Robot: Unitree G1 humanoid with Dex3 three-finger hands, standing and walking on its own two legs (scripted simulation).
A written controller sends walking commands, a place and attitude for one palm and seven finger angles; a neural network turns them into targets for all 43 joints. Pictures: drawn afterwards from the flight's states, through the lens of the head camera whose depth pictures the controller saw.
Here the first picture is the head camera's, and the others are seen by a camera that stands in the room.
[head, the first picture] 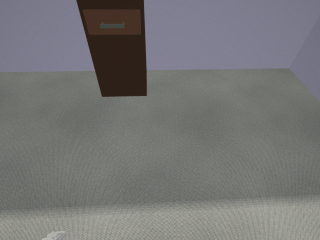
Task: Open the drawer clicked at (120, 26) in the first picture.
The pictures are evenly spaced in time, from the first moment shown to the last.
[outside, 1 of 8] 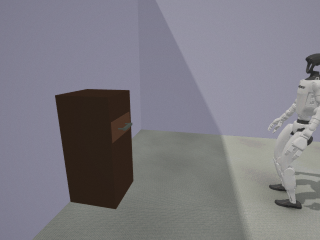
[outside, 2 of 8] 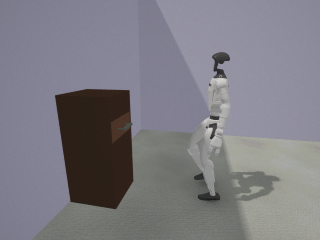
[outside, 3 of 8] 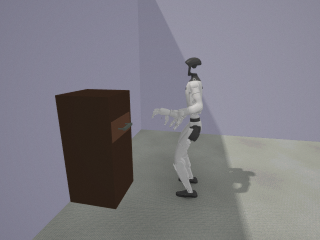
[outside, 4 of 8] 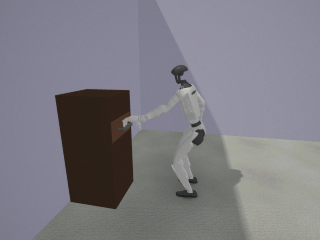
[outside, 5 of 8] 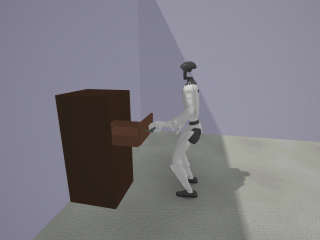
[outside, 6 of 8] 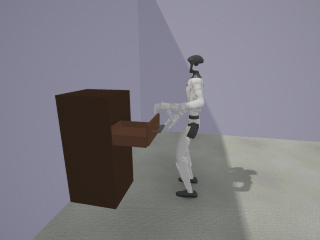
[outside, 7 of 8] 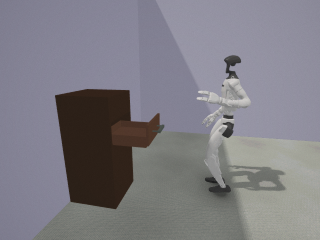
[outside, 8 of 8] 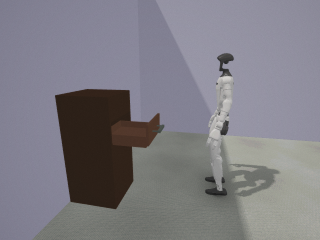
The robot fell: no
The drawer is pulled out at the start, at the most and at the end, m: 0.00 0.30 0.30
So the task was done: yes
